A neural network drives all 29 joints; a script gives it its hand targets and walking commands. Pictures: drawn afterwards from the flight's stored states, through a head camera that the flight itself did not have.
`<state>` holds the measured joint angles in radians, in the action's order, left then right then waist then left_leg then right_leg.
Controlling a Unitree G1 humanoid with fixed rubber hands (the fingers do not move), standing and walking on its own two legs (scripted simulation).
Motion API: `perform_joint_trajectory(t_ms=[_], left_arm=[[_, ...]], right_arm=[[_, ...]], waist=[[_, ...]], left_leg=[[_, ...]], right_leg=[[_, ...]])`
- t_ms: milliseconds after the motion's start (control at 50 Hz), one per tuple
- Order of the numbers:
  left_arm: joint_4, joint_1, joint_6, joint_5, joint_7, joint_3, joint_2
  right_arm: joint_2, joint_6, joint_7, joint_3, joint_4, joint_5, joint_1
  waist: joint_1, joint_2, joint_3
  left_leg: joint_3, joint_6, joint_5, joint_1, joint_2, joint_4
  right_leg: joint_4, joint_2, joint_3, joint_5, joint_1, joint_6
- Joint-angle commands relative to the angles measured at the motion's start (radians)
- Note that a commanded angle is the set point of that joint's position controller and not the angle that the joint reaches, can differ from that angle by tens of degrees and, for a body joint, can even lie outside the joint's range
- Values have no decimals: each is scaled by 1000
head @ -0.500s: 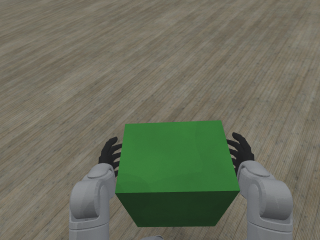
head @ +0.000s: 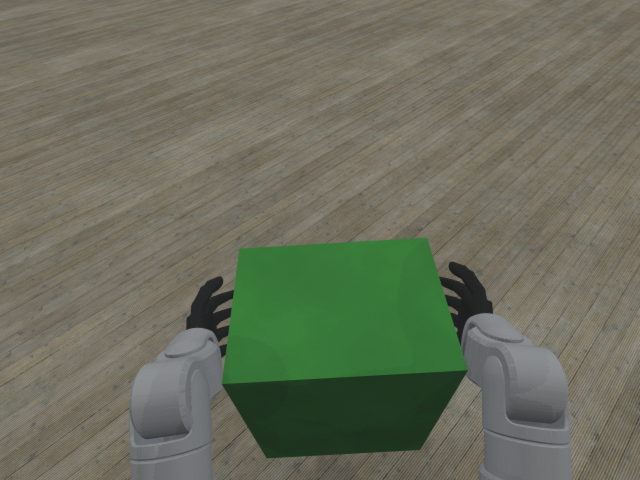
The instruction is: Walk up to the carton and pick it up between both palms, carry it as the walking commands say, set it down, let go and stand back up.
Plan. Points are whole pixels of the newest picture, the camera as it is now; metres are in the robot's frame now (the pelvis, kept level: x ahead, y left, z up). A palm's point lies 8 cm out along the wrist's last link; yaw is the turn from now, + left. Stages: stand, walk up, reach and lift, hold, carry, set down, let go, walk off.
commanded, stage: carry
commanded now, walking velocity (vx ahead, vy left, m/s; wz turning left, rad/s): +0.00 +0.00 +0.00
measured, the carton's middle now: (338, 359) +0.26 +0.01 +0.01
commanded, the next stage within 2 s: none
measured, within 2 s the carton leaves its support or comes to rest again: neither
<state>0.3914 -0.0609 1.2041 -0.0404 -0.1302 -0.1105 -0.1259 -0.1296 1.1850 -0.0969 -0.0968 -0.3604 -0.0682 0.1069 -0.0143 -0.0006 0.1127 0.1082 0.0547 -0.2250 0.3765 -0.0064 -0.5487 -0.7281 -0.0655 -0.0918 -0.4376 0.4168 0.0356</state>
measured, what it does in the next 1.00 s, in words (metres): steps on the spot: right foot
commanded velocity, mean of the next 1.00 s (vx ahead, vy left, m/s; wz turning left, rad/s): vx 0.00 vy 0.00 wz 0.00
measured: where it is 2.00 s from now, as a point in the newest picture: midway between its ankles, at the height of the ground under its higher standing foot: outside the picture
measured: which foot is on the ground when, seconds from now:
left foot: down 0.00-1.00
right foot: up 0.00-0.02, down 0.04-1.00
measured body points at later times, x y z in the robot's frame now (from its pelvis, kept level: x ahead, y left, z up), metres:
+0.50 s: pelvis -0.02 +0.01 +0.00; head -0.06 +0.00 +0.45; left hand +0.23 +0.17 +0.08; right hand +0.25 -0.14 +0.08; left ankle +0.04 +0.09 -0.73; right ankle +0.01 -0.10 -0.73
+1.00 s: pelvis -0.02 -0.01 +0.00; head -0.05 -0.02 +0.45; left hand +0.24 +0.15 +0.08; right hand +0.26 -0.16 +0.08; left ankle +0.04 +0.09 -0.73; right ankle +0.01 -0.10 -0.73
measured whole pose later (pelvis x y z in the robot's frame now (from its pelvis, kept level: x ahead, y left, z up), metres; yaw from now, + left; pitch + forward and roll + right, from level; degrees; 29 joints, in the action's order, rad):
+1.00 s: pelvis -0.02 -0.01 +0.00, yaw +0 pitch +3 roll +0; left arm 0.28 -0.08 1.16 -0.07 -0.11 -0.10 -0.13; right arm -0.13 1.16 -0.08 -0.13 -0.27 -0.08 0.14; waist 0.00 0.03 0.14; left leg 0.10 0.04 -0.16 0.37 0.00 -0.49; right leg -0.51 -0.02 -0.12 -0.22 0.34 -0.04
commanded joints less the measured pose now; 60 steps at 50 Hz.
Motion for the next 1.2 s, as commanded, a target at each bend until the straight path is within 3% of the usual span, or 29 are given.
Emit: perform_joint_trajectory(t_ms=[0,40,120,140,160,200,220,260,400,420,440,500,540,560,600,620,680,720,740,780,820,840,880,920,1000,1020,1120,1160,1180], left_arm=[[59,-463,8,366,299,729,-830],[37,-465,13,340,304,720,-816],[44,-578,-7,364,310,702,-855],[14,-580,2,353,308,712,-875],[33,-594,-8,350,306,704,-863],[72,-623,5,351,295,711,-816],[4,-508,10,347,297,695,-792],[-5,-570,10,360,304,712,-862],[50,-592,-11,371,302,735,-843],[86,-641,-20,373,298,737,-808],[61,-618,-7,385,297,734,-836],[32,-608,-12,370,311,704,-850],[-13,-565,-19,347,311,692,-841],[22,-625,-27,348,304,686,-819],[-9,-614,-26,351,308,700,-852],[-13,-594,-31,339,306,679,-829],[32,-639,-28,338,294,696,-835],[-33,-560,-22,330,291,688,-844],[-17,-552,-23,320,294,682,-829],[-17,-579,-35,321,299,670,-822],[-56,-580,-43,324,295,675,-847],[56,-625,-50,337,296,689,-825],[18,-647,-55,351,295,703,-874],[16,-595,-55,305,289,668,-807],[-15,-537,-57,304,292,661,-807],[20,-612,-62,324,294,699,-850],[-33,-577,-86,317,295,655,-819],[14,-594,-75,335,303,683,-839],[-79,-560,-74,299,302,648,-830]], right_arm=[[-857,19,243,667,21,305,293],[-837,24,252,670,48,304,300],[-890,30,274,724,-47,376,502],[-872,23,274,711,-49,368,531],[-882,25,272,711,-56,378,572],[-853,34,276,685,28,332,440],[-850,40,267,671,82,335,351],[-852,37,272,655,45,327,442],[-855,13,269,650,28,314,419],[-843,10,264,660,16,305,463],[-872,26,259,637,98,305,367],[-883,14,262,680,12,323,460],[-886,8,263,642,31,319,491],[-883,7,265,642,75,300,415],[-864,-3,269,647,48,316,481],[-858,6,266,649,78,312,422],[-864,3,269,650,48,327,481],[-841,6,261,647,32,318,449],[-832,10,258,637,91,284,385],[-846,-2,263,653,43,307,496],[-876,-10,268,632,87,316,456],[-852,-18,269,652,12,322,467],[-881,-25,262,649,20,323,524],[-867,-20,270,608,82,294,452],[-855,-29,269,634,21,320,499],[-832,-26,268,613,87,291,417],[-850,-45,259,617,103,280,439],[-886,-48,253,672,-25,330,536],[-849,-40,254,615,107,281,458]], waist=[[9,55,238],[25,3,231],[7,-121,128],[8,-13,63],[3,-43,104],[16,61,84],[13,15,172],[9,37,185],[12,102,181],[10,-14,147],[17,28,163],[14,-29,199],[14,47,192],[8,-3,203],[9,29,132],[15,-94,147],[7,49,181],[7,18,177],[16,45,191],[9,-68,191],[18,-26,164],[11,-5,177],[12,-4,207],[14,97,221],[5,-46,207],[10,49,208],[10,-49,237],[12,-82,168],[12,12,176]], left_leg=[[-260,34,171,-128,239,168],[-204,-13,65,-54,171,158],[-178,-23,-28,-45,130,173],[-189,-33,-15,-5,144,201],[-169,-27,-5,-79,147,180],[-271,-49,-197,-5,186,287],[-256,-29,-248,-22,196,287],[-210,-21,-128,-70,158,232],[-211,-20,-201,-29,155,276],[-213,-17,-90,-64,154,218],[-188,-13,-22,-78,151,188],[-148,-4,106,-186,136,108],[-154,-10,-2,-85,130,153],[-169,-9,53,-95,134,156],[-181,-12,-75,-41,128,178],[-175,-12,-58,-82,130,162],[-159,-16,-4,-106,135,160],[-156,-18,58,-98,134,155],[-182,-19,-66,-78,141,176],[-144,-26,51,-103,127,115],[-145,-22,-12,-89,121,148],[-176,-14,-46,-53,131,162],[-136,-32,65,-138,125,121],[-148,-26,-55,-82,125,167],[-148,-16,74,-130,134,133],[-130,-19,63,-130,123,136],[-149,-11,65,-106,139,124],[-131,-27,98,-125,120,108],[-148,-23,59,-132,127,122]], right_leg=[[249,3,9,219,-200,-29],[267,-97,90,280,-258,-46],[314,-81,75,104,-139,-48],[292,-85,76,165,-116,-38],[294,-83,80,160,-93,-45],[233,-36,43,113,-124,-45],[239,-27,37,112,-178,-39],[256,-54,66,179,-154,-52],[261,-32,69,164,-147,-63],[265,-50,60,177,-131,-59],[296,-72,86,219,-122,-67],[337,-93,103,187,-69,-66],[319,-81,101,191,-133,-65],[304,-80,92,219,-154,-73],[328,-82,99,126,-115,-74],[354,-91,116,20,-53,-73],[317,-88,95,145,-77,-73],[296,-67,89,212,-120,-70],[319,-58,89,139,-111,-80],[347,-85,100,192,-121,-67],[345,-82,107,123,-87,-72],[331,-63,85,142,-128,-66],[345,-99,105,189,-127,-78],[296,-63,83,174,-151,-70],[322,-74,84,207,-127,-64],[325,-85,91,187,-104,-75],[331,-73,83,272,-187,-79],[371,-92,111,208,-124,-81],[342,-81,98,205,-119,-81]])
